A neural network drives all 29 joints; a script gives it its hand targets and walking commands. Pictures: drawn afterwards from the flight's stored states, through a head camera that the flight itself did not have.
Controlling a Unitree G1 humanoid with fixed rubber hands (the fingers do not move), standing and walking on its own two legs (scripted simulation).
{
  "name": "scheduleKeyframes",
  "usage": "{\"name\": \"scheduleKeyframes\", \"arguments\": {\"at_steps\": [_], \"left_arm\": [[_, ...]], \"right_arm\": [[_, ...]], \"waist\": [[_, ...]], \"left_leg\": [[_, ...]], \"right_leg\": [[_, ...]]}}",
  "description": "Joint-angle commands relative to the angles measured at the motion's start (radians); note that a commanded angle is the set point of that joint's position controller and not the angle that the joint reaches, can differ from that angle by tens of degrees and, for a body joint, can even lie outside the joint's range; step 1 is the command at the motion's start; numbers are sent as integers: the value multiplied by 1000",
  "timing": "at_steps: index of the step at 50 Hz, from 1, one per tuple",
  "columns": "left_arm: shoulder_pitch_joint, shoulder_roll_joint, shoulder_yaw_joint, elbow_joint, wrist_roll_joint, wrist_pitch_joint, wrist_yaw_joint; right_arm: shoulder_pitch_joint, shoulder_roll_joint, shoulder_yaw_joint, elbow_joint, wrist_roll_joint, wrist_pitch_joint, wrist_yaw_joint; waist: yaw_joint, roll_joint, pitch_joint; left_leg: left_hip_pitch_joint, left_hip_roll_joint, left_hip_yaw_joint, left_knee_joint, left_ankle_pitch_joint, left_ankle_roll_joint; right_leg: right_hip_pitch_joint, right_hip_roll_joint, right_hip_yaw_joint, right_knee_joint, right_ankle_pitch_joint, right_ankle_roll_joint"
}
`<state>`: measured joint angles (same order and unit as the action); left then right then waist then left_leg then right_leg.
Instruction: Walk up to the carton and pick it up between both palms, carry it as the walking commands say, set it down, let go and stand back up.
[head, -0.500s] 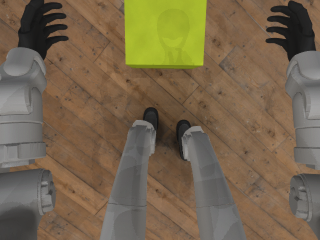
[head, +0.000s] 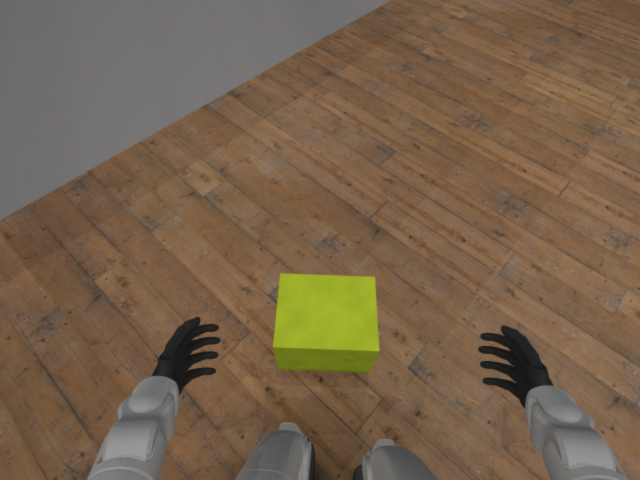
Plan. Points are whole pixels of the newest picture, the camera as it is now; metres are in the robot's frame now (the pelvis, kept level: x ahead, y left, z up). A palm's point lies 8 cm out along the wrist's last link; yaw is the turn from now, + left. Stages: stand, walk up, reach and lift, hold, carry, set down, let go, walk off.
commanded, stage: let go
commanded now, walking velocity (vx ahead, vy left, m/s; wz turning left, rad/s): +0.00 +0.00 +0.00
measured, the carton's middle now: (325, 324) +0.55 +0.02 -0.63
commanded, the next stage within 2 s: stand in 0.64 s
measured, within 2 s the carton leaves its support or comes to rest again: neither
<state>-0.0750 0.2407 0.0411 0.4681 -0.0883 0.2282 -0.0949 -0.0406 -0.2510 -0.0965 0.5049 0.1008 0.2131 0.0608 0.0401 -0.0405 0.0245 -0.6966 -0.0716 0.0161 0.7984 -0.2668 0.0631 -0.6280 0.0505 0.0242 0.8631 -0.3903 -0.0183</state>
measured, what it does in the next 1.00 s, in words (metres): shifts its weight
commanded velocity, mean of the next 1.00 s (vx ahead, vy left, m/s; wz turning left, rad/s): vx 0.00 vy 0.00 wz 0.00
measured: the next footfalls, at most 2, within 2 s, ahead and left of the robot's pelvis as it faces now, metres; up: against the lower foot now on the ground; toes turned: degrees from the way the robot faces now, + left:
none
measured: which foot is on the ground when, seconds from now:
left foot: down 0.00-1.00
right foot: down 0.00-1.00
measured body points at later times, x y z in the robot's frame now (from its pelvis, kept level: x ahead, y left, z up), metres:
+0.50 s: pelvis +0.03 -0.01 +0.02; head +0.08 +0.00 +0.47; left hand +0.23 +0.21 -0.05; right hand +0.21 -0.26 -0.04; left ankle +0.11 +0.07 -0.70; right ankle +0.06 -0.11 -0.70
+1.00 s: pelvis +0.12 -0.02 +0.03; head +0.09 +0.00 +0.47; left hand +0.32 +0.26 -0.03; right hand +0.30 -0.27 -0.02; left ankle +0.11 +0.07 -0.70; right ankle +0.06 -0.11 -0.69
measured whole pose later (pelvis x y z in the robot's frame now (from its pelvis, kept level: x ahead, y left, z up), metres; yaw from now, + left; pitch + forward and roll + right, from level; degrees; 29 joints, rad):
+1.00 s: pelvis +0.12 -0.02 +0.03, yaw +0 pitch +4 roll +2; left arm 0.18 0.36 0.03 0.52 -0.01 0.01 -0.01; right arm 0.20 -0.23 -0.06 0.53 0.08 0.01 0.03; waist 0.00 -0.07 -0.14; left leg -0.37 -0.09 0.02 0.63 -0.33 0.06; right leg -0.30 0.03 0.03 0.69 -0.45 -0.03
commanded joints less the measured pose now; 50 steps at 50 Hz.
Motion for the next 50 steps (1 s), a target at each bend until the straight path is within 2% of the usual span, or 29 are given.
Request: {"name": "scheduleKeyframes", "arguments": {"at_steps": [1,2,3,4,5,8,10,12,13,15,16,19,21,24,25,26,27,30,32,33,34,35,37,40,42,44,46,47,50], "left_arm": [[93,57,-19,-215,78,-59,19],[181,51,-14,-229,91,-60,23],[151,62,9,-228,112,-61,23],[191,68,5,-201,111,-49,23],[175,71,10,-203,116,-45,22],[213,82,16,-224,121,-40,11],[212,86,10,-253,110,-52,1],[235,89,6,-269,106,-60,-3],[247,80,3,-288,111,-64,1],[264,89,2,-301,99,-68,-3],[267,92,8,-304,98,-68,-7],[228,118,18,-343,107,-68,-14],[237,118,12,-325,102,-64,-16],[278,95,22,-277,103,-40,4],[286,89,22,-257,95,-30,6],[290,96,34,-269,111,-26,10],[276,87,33,-292,112,-20,21],[306,80,53,-315,119,-11,52],[315,77,56,-296,118,-7,64],[227,181,54,-142,117,-98,90],[244,181,53,-132,122,-136,96],[240,174,44,-109,132,-161,90],[264,171,36,-83,141,-192,90],[286,203,38,-39,149,-224,93],[287,210,37,-26,142,-237,98],[287,228,40,-11,139,-244,104],[289,231,42,-2,139,-247,107],[293,232,37,7,140,-249,108],[278,253,43,23,142,-248,112]], "right_arm": [[-43,-23,37,-239,-100,-87,28],[36,-15,47,-273,-107,-94,26],[-6,-16,52,-282,-101,-97,25],[73,-8,54,-234,-107,-83,27],[76,-16,50,-215,-112,-79,28],[131,-24,61,-225,-110,-75,31],[143,-37,40,-270,-125,-83,28],[180,-34,41,-296,-127,-84,30],[211,-34,36,-300,-130,-84,33],[230,-28,32,-316,-127,-83,31],[226,-25,30,-327,-121,-85,33],[198,-33,33,-358,-107,-92,37],[189,-29,29,-357,-102,-97,31],[220,-29,35,-305,-89,-101,23],[245,-32,34,-292,-90,-100,18],[240,-33,43,-296,-85,-106,16],[233,-43,30,-293,-89,-112,15],[283,-49,28,-267,-83,-132,9],[284,-59,25,-267,-90,-132,4],[265,-205,-23,-51,-143,-183,-26],[235,-227,-33,-53,-159,-202,-33],[208,-230,-35,-55,-168,-212,-37],[170,-216,-25,-53,-176,-225,-38],[192,-212,-28,-24,-170,-242,-41],[206,-202,-28,-9,-169,-247,-47],[231,-204,-27,4,-166,-247,-54],[237,-212,-29,5,-164,-251,-58],[235,-212,-26,12,-162,-251,-60],[225,-224,-29,12,-162,-248,-63]], "waist": [[-31,76,-254],[-26,55,-246],[-9,40,-176],[-30,15,-108],[-29,35,-21],[-48,34,104],[-70,25,91],[-73,2,62],[-76,34,20],[-87,-21,15],[-78,-46,9],[-72,-68,41],[-68,-93,20],[-55,-36,-14],[-74,-36,-4],[-59,-33,1],[-70,15,-34],[-73,71,-132],[-68,50,-162],[-53,54,-308],[-41,73,-319],[-38,57,-286],[-22,67,-243],[-30,88,-187],[-37,54,-205],[-41,25,-226],[-42,45,-245],[-41,26,-248],[-46,19,-241]], "left_leg": [[616,97,-167,-351,-356,-57],[640,95,-164,-369,-342,-56],[622,80,-138,-358,-346,-55],[645,87,-140,-378,-390,-49],[636,91,-138,-400,-415,-50],[657,84,-106,-395,-368,-48],[665,84,-89,-389,-346,-34],[691,78,-72,-379,-272,-24],[728,75,-62,-373,-196,-35],[787,54,-47,-346,-147,-33],[843,41,-47,-328,-145,-38],[876,33,-59,-305,-188,-34],[957,3,-31,-253,-92,-57],[957,16,-53,-258,-34,-62],[949,17,-39,-260,-36,-63],[934,19,-47,-258,-30,-61],[932,30,-57,-269,-28,-62],[879,39,-78,-276,72,-61],[817,45,-81,-279,110,-53],[642,142,-151,-278,137,-41],[609,153,-200,-304,-31,-26],[570,159,-216,-334,-133,-26],[470,145,-206,-355,-217,-23],[447,134,-177,-315,-89,-29],[485,124,-146,-244,187,-21],[538,122,-131,-213,364,-16],[553,132,-130,-209,445,-22],[559,135,-131,-201,499,-20],[561,123,-112,-200,484,-21]], "right_leg": [[178,-39,-27,-309,-78,-1],[220,-41,-26,-324,-69,0],[192,-54,-18,-351,-130,-2],[186,-66,-14,-368,-172,-3],[154,-69,-14,-382,-199,-7],[151,-83,0,-436,-212,-22],[214,-81,7,-446,-188,-24],[252,-78,9,-465,-140,-26],[265,-78,12,-472,-96,-32],[238,-95,23,-507,-123,-36],[197,-106,27,-525,-160,-41],[96,-116,30,-546,-251,-51],[43,-138,46,-588,-277,-60],[59,-137,51,-566,-192,-60],[67,-134,58,-572,-172,-57],[72,-134,51,-566,-172,-54],[93,-118,39,-532,-128,-50],[212,-82,29,-472,45,-39],[281,-59,14,-435,118,-20],[339,-85,68,-291,68,12],[318,-76,74,-281,-10,9],[299,-68,69,-274,-33,15],[315,-72,70,-296,-40,12],[310,-103,119,-337,38,1],[343,-124,127,-339,236,1],[352,-132,122,-324,411,12],[369,-135,119,-309,473,13],[379,-138,106,-306,536,19],[382,-126,104,-316,553,16]]}}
